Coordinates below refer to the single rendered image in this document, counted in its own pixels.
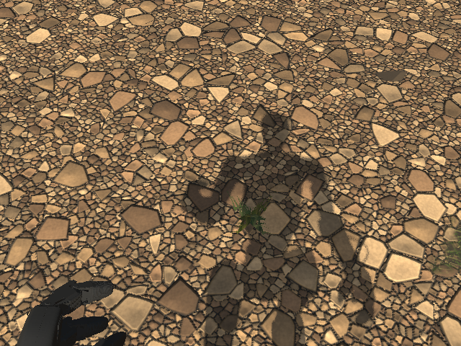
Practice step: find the robot left hand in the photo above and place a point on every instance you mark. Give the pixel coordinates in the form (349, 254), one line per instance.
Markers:
(45, 325)

